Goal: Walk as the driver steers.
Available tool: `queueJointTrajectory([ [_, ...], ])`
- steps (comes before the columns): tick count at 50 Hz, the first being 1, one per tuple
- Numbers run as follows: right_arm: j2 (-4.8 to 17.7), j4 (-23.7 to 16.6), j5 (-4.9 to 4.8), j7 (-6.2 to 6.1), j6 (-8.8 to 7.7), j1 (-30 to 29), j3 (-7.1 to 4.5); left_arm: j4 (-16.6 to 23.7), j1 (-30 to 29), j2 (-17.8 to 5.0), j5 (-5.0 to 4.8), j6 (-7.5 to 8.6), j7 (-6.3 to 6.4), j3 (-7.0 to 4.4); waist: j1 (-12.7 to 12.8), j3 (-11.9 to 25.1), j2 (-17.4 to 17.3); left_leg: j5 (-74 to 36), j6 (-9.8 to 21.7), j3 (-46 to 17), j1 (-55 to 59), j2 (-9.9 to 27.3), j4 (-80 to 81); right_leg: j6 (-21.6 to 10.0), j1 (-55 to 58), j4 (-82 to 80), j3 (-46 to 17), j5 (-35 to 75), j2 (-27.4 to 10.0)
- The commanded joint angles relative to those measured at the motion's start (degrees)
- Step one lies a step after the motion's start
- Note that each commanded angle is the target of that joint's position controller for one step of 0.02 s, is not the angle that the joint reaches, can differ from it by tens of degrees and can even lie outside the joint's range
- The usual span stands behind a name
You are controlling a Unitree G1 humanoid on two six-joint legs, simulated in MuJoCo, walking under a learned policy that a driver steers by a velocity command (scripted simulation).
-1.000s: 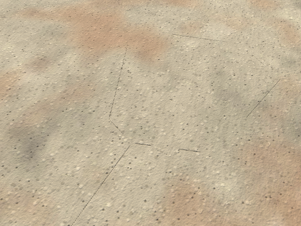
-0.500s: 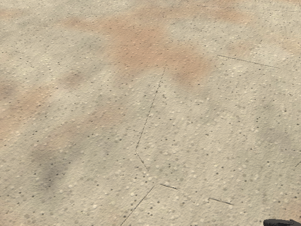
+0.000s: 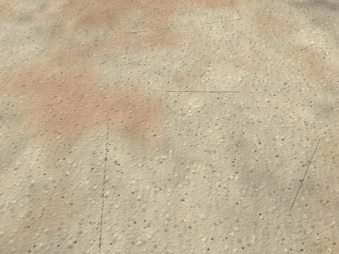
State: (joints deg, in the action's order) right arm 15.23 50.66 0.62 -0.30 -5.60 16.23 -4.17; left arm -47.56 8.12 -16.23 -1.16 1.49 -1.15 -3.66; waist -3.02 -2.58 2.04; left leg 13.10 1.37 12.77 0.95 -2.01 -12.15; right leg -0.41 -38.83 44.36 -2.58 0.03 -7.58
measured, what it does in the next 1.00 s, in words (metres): walks ahead, turning right: right foot, then left foot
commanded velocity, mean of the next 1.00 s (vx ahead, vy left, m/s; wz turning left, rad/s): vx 0.38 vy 0.00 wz -0.43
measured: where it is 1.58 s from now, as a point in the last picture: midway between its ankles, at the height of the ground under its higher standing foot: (209, 244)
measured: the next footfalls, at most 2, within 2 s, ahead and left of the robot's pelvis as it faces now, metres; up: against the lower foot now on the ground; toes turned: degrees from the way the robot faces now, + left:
right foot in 0.16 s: +0.26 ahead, -0.14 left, +0.00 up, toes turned -9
left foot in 0.66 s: +0.60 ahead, -0.03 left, +0.00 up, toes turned -24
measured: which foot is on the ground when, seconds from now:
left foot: down 0.00-0.16, up 0.18-0.64, down 0.66-1.00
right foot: up 0.00-0.14, down 0.16-0.66, up 0.68-0.98, down 1.00-1.00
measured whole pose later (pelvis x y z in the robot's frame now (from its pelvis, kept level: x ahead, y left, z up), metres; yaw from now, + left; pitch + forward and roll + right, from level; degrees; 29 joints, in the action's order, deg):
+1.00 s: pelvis +0.48 -0.10 -0.01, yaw -25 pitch +0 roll +2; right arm 13.6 49.7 0.4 1.5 -2.4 9.5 -1.3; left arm -40.9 9.6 -15.6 0.7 -2.1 1.7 -2.6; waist -1.4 -3.0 1.6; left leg 10.4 1.3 2.0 -15.8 -2.2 -26.2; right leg 1.6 -18.1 29.8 -4.7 -10.9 -2.4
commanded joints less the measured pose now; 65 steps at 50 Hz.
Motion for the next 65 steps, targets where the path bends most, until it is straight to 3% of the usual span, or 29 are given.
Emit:
queueJointTrajectory([
  [1, 9.9, -2.9, -0.87, -0.65, 0.06, -1.3, -2.39, 5.6, -5.7, -1.9, 0.11, 0.62, -1.15, 0.12, -0.5, -2.8, -3.5, -16.1, 8.0, -3.1, -1.9, 17.5, 4.8, -1.0, 1.1, -5.2, 2.5, 1.5, 0.4],
  [5, 12.3, -2.6, -2.12, -0.88, 1.85, -1.6, -3.31, 8.1, -5.5, -4.2, 0.06, 0.15, -2.02, -0.93, 2.0, -0.8, -5.6, -35.5, 5.8, -1.0, 4.9, 19.4, -4.5, -4.6, 5.0, -7.5, 6.6, -9.0, 4.2],
  [7, 12.6, -3.3, -2.71, -0.94, 2.8, -3.8, -3.3, 5.6, 6.8, -8.1, -0.35, -0.22, -1.66, -3.44, 9.5, 6.3, -5.5, -47.9, 3.3, 1.6, 1.8, 16.9, -22.5, -7.8, 22.1, -10.8, 9.8, -9.5, 9.6],
  [8, 10.9, -4.0, -1.8, -1.07, 2.63, -3.0, -2.47, 2.7, 17.1, -12.8, -0.55, -0.7, -0.63, -5.76, 13.6, 11.7, -1.5, -36.3, 0.5, 2.1, -10.0, 14.4, -39.1, -10.6, 39.6, -12.3, 3.7, -8.2, 8.3],
  [9, 2.0, -7.1, 0.83, -0.36, 1.32, 2.4, 0.22, 2.7, 16.5, -20.1, -1.21, -0.51, 0.04, -6.95, 6.5, 15.1, 15.1, 15.8, -3.7, -1.2, -36.7, 3.1, -60.1, -21.1, 58.0, -17.0, -27.9, -16.0, -6.5],
  [10, 4.9, -7.8, -1.2, 0.29, -1.15, -1.7, 0.36, 5.4, 17.4, -16.4, -0.26, 0.67, -0.47, -5.51, 9.4, 24.0, 8.5, 22.8, -3.0, -16.2, -44.0, -0.1, -67.9, -24.9, 62.8, -27.4, -46.5, -25.4, -11.8],
  [11, 8.5, -9.3, -3.61, 0.75, -2.53, -7.9, -0.54, 5.1, 15.5, -12.4, 0.31, 1.66, -0.75, -4.38, 10.7, 16.2, 4.3, 17.2, -1.3, -17.6, -49.4, 2.8, -67.7, -21.5, 58.8, -29.4, -39.4, -21.7, -10.8],
  [12, 8.1, -9.5, -3.17, 0.48, -3.26, -8.9, -0.3, 5.4, 12.3, -10.6, 0.07, 2.26, -0.7, -3.87, 8.6, 11.2, 1.1, 12.0, -0.2, -17.5, -48.3, 5.5, -63.1, -19.3, 51.3, -28.7, -32.1, -16.6, -8.4],
  [13, 8.4, -8.7, -1.47, -0.05, -3.34, -8.8, -0.62, 6.2, 7.9, -8.2, -0.04, 2.37, -0.58, -3.17, 6.0, 7.8, -1.3, 8.5, -0.4, -17.5, -44.3, 7.5, -58.0, -17.5, 43.1, -28.6, -25.9, -10.1, -6.0],
  [14, 9.1, -8.3, -0.66, -0.17, -2.82, -7.7, -1.11, 7.3, 5.2, -6.7, 0.59, 2.47, -0.3, -2.57, 3.9, 6.8, -0.2, 6.0, -0.7, -18.1, -39.6, 8.8, -54.7, -16.9, 37.5, -29.6, -22.2, -4.6, -4.3],
  [18, 6.7, -9.1, 0.27, -0.15, -0.62, -8.9, -0.82, 7.7, 6.5, -8.7, 0.31, 2.69, 1.05, -2.99, 2.7, 4.2, -0.8, 0.1, -3.8, -16.2, -36.5, 8.1, -44.1, -16.7, 29.7, -32.2, -15.7, 5.5, -1.7],
  [24, 4.3, -12.8, -0.54, 0.8, -0.88, -20.4, 0.34, 6.5, 11.4, -9.3, -0.07, 1.84, 2.3, -3.24, 7.0, 1.3, 2.3, -18.9, -5.1, -15.3, -32.1, 3.4, -21.2, -12.1, 25.9, -31.6, -12.3, -2.1, 2.6],
  [28, 6.1, -14.4, -1.0, 1.78, -1.82, -23.2, -0.08, 5.4, 14.3, -8.7, -0.37, 1.18, 2.56, -3.19, 7.8, 1.2, 2.9, -17.0, -3.5, -17.2, -31.5, 2.3, -15.4, -11.3, 32.0, -26.4, -17.8, -3.8, 0.3],
  [32, 8.8, -11.7, 0.9, 1.73, -3.2, -13.0, -1.34, 6.1, 12.0, -7.1, 0.28, 0.09, 3.26, -2.69, 2.4, 6.5, 5.1, -19.8, 1.2, -14.2, -18.3, 1.3, -10.2, -6.7, 36.3, -11.0, -16.7, 18.6, 3.3],
  [33, 11.5, -11.1, 2.21, 1.59, -3.5, -6.1, -1.84, 7.9, 10.8, -5.1, 1.11, 0.25, 3.18, -1.77, -0.6, 14.7, 1.6, -35.2, 5.0, -20.5, -3.0, 9.3, -14.7, -4.2, 29.6, 1.4, -14.4, 11.9, 6.3],
  [34, 14.4, -9.9, 2.72, 1.54, -2.66, -0.8, -2.44, 7.4, 20.8, -1.5, 0.8, 0.56, 3.06, -0.69, 1.8, 23.9, -14.1, -51.6, 16.5, -40.0, 18.5, 24.4, -17.6, 0.7, 11.3, 22.7, -9.2, -27.0, 15.4],
  [35, 11.8, -8.8, 0.09, 2.08, -1.75, 1.2, -2.1, 6.4, 25.0, -5.9, 0.13, 0.76, 2.76, -0.98, 1.9, 28.3, -17.4, -41.3, 19.9, -51.7, 20.7, 28.8, -14.7, 1.9, 4.9, 32.4, -10.9, -39.6, 14.4],
  [36, 8.3, -10.1, -0.61, 1.97, -1.07, -2.4, -1.09, 6.2, 19.2, -9.5, -0.49, 0.21, 2.78, -2.0, 0.4, 20.2, -10.8, -35.0, 17.1, -44.5, 13.7, 25.4, -13.1, 2.9, 2.0, 35.4, -11.3, -36.0, 11.7],
  [37, 6.2, -10.7, -0.09, 1.82, -0.39, -5.9, -0.16, 7.4, 13.4, -10.0, -0.13, -0.38, 3.04, -2.1, 0.5, 14.5, -6.4, -34.4, 14.5, -37.1, 6.4, 22.1, -12.3, 3.4, 1.8, 33.6, -8.8, -32.7, 9.8],
  [40, 3.8, -9.0, 0.83, 2.14, 0.18, -10.8, 1.26, 8.2, 11.2, -5.4, 0.71, -2.06, 3.18, -1.4, 4.7, 7.4, -7.1, -38.0, 11.5, -25.8, -10.8, 15.2, -8.1, 3.6, 11.1, 17.7, -5.8, -29.0, 5.5],
  [42, 5.5, -8.0, 0.94, 2.03, 0.54, -12.6, 0.79, 8.0, 11.8, -2.3, 0.97, -2.42, 3.33, -0.33, 5.7, 8.3, -9.7, -43.1, 12.0, -21.5, -15.0, 13.7, -6.8, 4.5, 18.1, 6.6, -2.1, -27.0, 5.8],
  [44, 7.5, -7.1, 0.32, 1.66, 1.12, -12.4, 0.23, 7.8, 10.9, -2.3, 1.16, -2.53, 3.35, -0.05, 5.1, 11.4, -9.9, -42.3, 12.2, -20.6, -14.3, 14.1, -6.7, 4.4, 23.3, -1.1, -1.1, -19.6, 5.8],
  [48, 7.3, -5.8, -0.72, 1.48, 2.5, -13.2, 0.87, 7.4, 8.4, -3.8, 1.61, -3.56, 2.83, -0.46, 5.6, 9.6, -8.5, -13.6, 8.9, -19.9, -18.7, 12.5, -6.1, 1.8, 32.5, -14.8, 0.7, -7.4, 6.8],
  [50, 4.1, -4.4, 0.07, 1.82, 2.58, -10.3, 2.26, 9.5, 4.9, -5.9, 2.88, -3.7, 3.1, -0.62, 4.5, 6.8, -4.8, 5.1, 3.1, -19.2, -23.5, 9.0, -7.2, -1.1, 36.4, -20.6, -5.4, -1.9, 1.7],
  [51, 4.4, -3.9, 0.99, 2.05, 2.5, -6.9, 2.25, 10.5, 3.1, -9.0, 2.59, -3.78, 3.49, -1.07, 1.3, 5.6, 1.1, 11.3, 0.5, -15.9, -24.7, 4.7, -9.7, -3.3, 35.2, -20.0, -8.6, -0.8, -1.9],
  [52, 2.8, -3.5, 0.67, 1.72, 2.86, -5.5, 2.61, 9.1, 2.0, -7.7, 2.34, -3.63, 3.2, -0.87, 0.1, 6.0, 6.7, 7.8, -0.9, -12.7, -18.0, 3.1, -10.4, -4.3, 27.3, -21.2, -7.9, -15.2, -0.7],
  [53, 4.4, -3.2, 0.65, 1.36, 3.21, -7.7, 2.4, 9.6, 0.7, -5.2, 2.45, -3.24, 2.76, -0.41, 1.6, 2.9, 4.8, 5.0, -1.6, -12.6, -16.6, 3.0, -11.5, -3.2, 23.8, -22.1, -6.7, -20.2, 2.0],
  [57, 5.4, -1.8, 0.52, 0.61, 3.66, -7.1, 2.2, 8.5, 2.1, -4.9, 2.17, -1.52, 2.64, -0.15, 2.0, 2.8, 1.9, -1.6, -0.8, -13.5, -16.5, 4.1, -12.4, -1.1, 26.0, -18.8, -4.9, -7.0, 3.7],
  [65, 5.7, 1.4, -0.25, 0.23, 4.23, -8.0, 2.14, 6.7, 2.4, -4.3, 1.71, -1.39, 2.7, -0.13, 2.2, 5.0, -1.2, -8.9, -1.4, -13.6, -13.1, 4.6, -14.2, -1.6, 28.7, -16.3, -3.9, 3.6, 4.4],
])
